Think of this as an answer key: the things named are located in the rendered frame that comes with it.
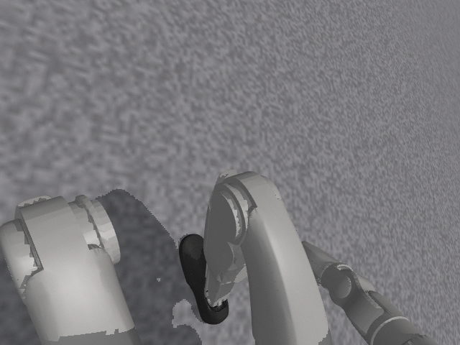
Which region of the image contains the right robot arm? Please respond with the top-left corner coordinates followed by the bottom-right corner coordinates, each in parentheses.
top-left (321, 262), bottom-right (438, 345)

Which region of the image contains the right robot foot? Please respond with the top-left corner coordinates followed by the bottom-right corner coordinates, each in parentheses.
top-left (179, 234), bottom-right (229, 325)

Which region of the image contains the right robot hand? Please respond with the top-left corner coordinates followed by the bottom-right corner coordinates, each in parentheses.
top-left (302, 241), bottom-right (339, 286)

